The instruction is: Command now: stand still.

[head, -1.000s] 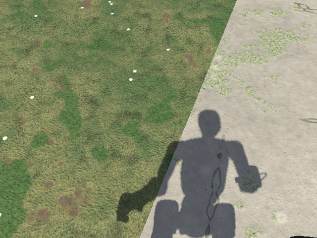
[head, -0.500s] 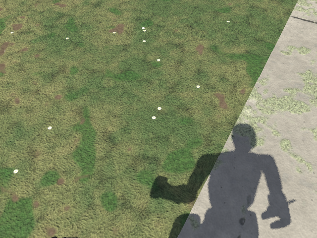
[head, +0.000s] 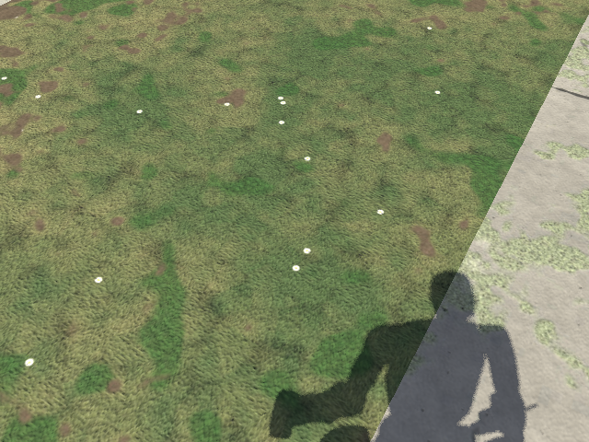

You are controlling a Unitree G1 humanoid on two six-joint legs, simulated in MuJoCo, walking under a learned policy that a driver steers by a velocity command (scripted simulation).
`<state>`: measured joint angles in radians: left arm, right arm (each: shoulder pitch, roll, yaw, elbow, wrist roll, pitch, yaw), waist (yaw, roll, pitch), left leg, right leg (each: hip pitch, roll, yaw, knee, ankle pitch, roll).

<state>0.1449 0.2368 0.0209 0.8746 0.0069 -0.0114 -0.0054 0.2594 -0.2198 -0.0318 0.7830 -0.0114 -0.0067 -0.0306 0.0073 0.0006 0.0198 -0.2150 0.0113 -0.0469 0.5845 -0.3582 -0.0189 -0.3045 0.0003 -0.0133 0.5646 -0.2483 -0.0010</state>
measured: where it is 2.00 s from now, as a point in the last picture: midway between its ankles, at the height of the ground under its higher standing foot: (310, 310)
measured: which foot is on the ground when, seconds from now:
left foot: down 0.00-0.40, up 0.42-0.80, down 0.82-1.00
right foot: down 0.00-0.84, up 0.86-1.00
